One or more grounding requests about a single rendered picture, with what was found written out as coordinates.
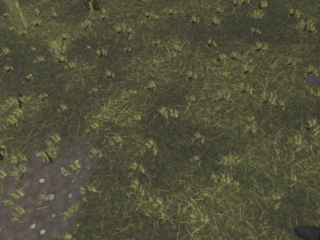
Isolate robot right hand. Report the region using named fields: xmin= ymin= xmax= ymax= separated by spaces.
xmin=294 ymin=226 xmax=320 ymax=240

